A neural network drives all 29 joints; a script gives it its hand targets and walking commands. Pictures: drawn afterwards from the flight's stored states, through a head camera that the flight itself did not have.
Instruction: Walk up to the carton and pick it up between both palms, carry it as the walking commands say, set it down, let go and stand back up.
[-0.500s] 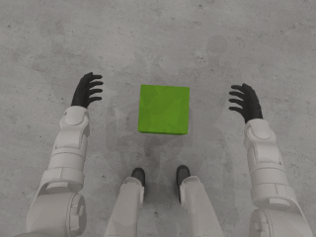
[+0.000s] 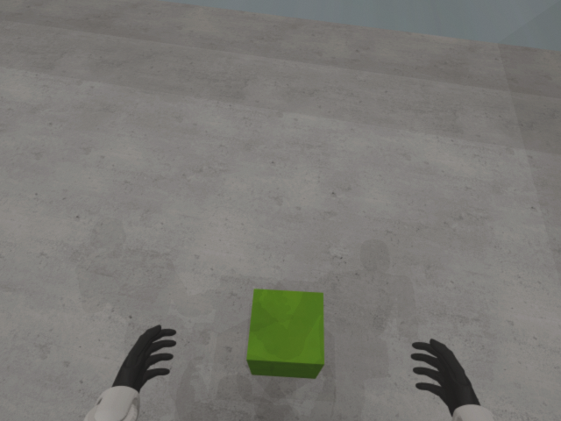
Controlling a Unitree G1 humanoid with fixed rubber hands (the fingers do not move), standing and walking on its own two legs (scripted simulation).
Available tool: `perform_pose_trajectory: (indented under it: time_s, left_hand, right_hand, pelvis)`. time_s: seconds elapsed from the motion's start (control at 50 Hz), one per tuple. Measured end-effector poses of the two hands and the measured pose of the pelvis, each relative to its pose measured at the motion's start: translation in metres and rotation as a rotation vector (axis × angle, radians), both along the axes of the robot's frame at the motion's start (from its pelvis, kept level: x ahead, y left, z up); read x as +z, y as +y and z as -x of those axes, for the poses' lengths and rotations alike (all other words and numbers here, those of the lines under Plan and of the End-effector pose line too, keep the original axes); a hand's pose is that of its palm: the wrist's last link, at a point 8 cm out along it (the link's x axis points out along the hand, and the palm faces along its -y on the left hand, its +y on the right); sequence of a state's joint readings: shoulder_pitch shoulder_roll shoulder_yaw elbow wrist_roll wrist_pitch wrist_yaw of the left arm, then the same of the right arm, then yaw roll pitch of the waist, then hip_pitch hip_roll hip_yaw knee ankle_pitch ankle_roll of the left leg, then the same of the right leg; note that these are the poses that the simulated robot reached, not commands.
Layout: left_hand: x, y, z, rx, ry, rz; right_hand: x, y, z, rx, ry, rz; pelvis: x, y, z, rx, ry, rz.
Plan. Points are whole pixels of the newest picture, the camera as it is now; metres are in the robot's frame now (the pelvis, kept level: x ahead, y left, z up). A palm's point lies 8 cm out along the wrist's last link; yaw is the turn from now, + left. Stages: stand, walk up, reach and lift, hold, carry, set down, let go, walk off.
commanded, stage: let go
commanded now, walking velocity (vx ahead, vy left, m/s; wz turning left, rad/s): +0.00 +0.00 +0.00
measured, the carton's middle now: (285, 335) +0.39 +0.00 -0.65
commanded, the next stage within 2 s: stand in 0.48 s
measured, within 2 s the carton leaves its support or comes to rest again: neither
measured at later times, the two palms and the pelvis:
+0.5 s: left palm (116, 401) +0.16 +0.24 -0.06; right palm (465, 411) +0.15 -0.23 -0.06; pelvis +0.00 +0.00 +0.00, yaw +0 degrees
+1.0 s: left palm out of the picture +0.12 +0.29 -0.09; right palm out of the picture +0.13 -0.29 -0.09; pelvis +0.01 +0.00 +0.00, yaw +0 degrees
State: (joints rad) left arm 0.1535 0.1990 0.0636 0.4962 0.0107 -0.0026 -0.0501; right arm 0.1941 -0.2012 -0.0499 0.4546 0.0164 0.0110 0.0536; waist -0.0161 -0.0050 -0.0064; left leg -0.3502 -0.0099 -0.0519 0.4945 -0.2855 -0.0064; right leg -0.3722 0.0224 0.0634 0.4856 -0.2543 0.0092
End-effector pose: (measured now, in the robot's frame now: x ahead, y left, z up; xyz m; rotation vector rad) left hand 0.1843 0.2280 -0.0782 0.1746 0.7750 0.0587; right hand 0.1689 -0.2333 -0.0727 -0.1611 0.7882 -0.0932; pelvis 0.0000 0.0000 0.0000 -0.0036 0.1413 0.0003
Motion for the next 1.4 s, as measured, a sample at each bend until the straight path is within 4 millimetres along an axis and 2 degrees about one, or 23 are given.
perform_pose_trajectory:
  time_s: [0.08, 0.16, 0.3, 0.46, 0.5, 0.64, 0.74, 1.04, 1.4]
  left_hand:
    - [0.009, 0.006, 0.017, 0.004, 0.007, -0.003]
    - [0.015, 0.01, 0.025, 0.007, 0.012, -0.007]
    - [0.019, 0.009, 0.025, 0.004, 0.01, -0.005]
    - [0.018, 0.006, 0.024, -0.002, 0.014, -0.01]
    - [0.016, 0.008, 0.025, 0.001, 0.017, -0.029]
    - [0.003, 0.045, 0.046, 0.053, 0.095, -0.164]
    - [0.0, 0.059, 0.058, 0.072, 0.141, -0.205]
    - [-0.008, 0.06, 0.067, 0.08, 0.201, -0.209]
    - [-0.011, 0.068, 0.085, 0.1, 0.255, -0.218]
  right_hand:
    - [0.006, 0.001, 0.011, 0.011, 0.007, -0.001]
    - [0.008, 0.003, 0.011, 0.026, 0.008, -0.001]
    - [0.011, 0.008, 0.006, 0.04, 0.002, -0.001]
    - [0.012, 0.003, 0.012, 0.029, 0.026, 0.01]
    - [0.009, 0.0, 0.014, 0.022, 0.035, 0.03]
    - [-0.005, -0.036, 0.027, -0.008, 0.089, 0.154]
    - [-0.009, -0.05, 0.032, -0.015, 0.124, 0.186]
    - [-0.019, -0.057, 0.04, -0.011, 0.191, 0.195]
    - [-0.021, -0.068, 0.062, -0.023, 0.254, 0.212]
  pelvis:
    - [0.004, 0.002, -0.003, -0.001, -0.082, -0.001]
    - [0.005, 0.004, -0.003, 0.001, -0.15, -0.002]
    - [0.004, 0.005, 0.0, 0.003, -0.222, -0.003]
    - [0.003, 0.002, 0.004, 0.0, -0.246, -0.002]
    - [0.003, 0.001, 0.004, -0.001, -0.234, -0.001]
    - [0.0, -0.001, 0.002, 0.001, -0.168, 0.001]
    - [0.001, -0.001, -0.001, 0.003, -0.155, -0.001]
    - [0.003, -0.003, -0.007, 0.008, -0.16, -0.002]
    - [0.006, -0.005, 0.0, 0.01, -0.178, -0.003]
